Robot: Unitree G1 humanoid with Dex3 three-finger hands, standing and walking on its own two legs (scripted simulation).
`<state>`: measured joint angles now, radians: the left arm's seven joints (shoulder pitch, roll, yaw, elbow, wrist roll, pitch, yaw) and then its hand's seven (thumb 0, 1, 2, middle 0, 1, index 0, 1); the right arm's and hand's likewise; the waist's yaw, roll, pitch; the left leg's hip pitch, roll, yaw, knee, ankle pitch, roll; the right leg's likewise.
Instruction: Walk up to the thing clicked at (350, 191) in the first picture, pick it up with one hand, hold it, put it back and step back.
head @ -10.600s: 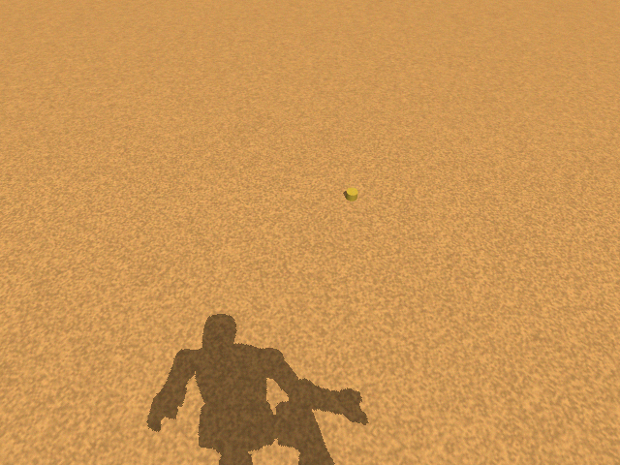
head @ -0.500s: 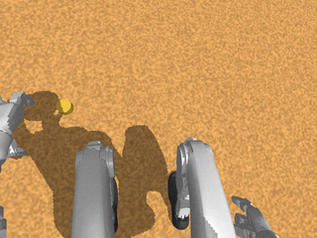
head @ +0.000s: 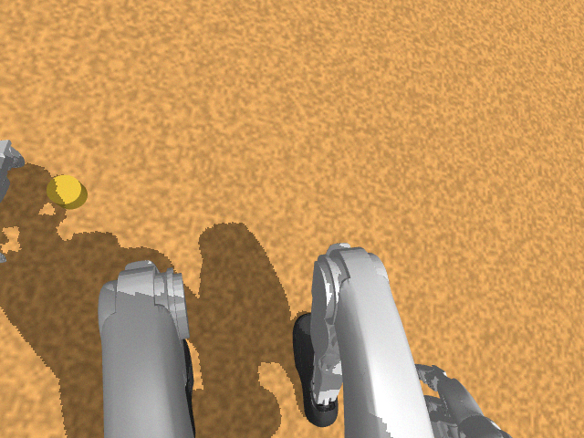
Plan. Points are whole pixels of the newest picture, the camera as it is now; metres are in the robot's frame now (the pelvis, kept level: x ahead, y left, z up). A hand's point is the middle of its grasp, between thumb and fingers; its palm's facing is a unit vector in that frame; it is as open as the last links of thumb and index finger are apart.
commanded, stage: rise first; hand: left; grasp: from above
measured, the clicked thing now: (67, 192) +0.48 +0.33 -0.32
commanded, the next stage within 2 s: none
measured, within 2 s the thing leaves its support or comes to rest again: neither
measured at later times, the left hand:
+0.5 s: hand (5, 206) +0.42 +0.36 -0.19, palm faces -0.46 -0.10 -0.88, open 14.0 cm
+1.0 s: hand (8, 200) +0.43 +0.37 -0.20, palm faces -0.45 -0.11 -0.89, open 13.8 cm
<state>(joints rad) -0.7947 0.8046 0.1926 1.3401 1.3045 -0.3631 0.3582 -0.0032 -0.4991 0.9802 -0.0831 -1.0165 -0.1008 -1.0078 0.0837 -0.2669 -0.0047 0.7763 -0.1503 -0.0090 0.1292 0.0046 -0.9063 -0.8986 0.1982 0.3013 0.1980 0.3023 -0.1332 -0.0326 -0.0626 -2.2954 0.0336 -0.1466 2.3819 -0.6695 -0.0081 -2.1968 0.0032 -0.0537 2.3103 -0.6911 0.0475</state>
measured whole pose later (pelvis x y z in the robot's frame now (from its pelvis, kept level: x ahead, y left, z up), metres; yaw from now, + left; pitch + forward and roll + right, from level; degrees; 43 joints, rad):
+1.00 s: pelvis +0.01 +0.00 -0.03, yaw -3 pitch +32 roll -10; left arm -0.88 0.91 0.23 1.45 1.32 -0.37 0.41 0.00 -0.48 0.97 -0.15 -0.95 -0.14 -0.97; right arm 0.06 -0.27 0.08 0.77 -0.21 0.00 0.15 0.00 -0.91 -0.90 0.20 0.30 0.20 0.30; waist -0.19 -0.06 0.01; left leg -2.37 0.03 -0.19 2.49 -0.70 -0.01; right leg -2.25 0.02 -0.08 2.39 -0.71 0.06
